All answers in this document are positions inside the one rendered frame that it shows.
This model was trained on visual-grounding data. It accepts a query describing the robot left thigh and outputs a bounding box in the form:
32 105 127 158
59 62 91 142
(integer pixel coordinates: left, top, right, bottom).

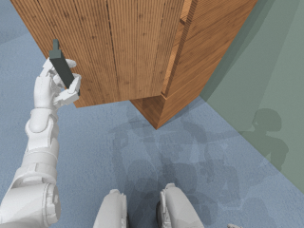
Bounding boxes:
93 193 127 228

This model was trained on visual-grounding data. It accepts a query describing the robot right shin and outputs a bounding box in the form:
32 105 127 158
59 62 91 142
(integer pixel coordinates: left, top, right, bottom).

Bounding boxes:
161 183 176 228

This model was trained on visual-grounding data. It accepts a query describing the handle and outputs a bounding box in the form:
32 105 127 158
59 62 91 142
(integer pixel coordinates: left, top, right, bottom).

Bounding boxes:
48 39 81 96

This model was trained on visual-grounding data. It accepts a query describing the left robot hand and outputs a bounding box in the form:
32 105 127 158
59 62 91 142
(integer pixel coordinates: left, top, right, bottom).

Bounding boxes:
33 57 82 113

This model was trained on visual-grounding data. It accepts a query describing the robot left upper arm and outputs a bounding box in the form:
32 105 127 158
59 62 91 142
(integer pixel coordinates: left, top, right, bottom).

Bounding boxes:
0 182 62 228

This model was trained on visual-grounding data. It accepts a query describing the left robot forearm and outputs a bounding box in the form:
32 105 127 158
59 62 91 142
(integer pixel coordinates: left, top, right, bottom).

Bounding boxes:
0 107 60 224

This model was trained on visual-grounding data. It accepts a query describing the cupboard door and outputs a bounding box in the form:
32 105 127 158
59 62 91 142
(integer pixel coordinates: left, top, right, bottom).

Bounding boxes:
10 0 185 108

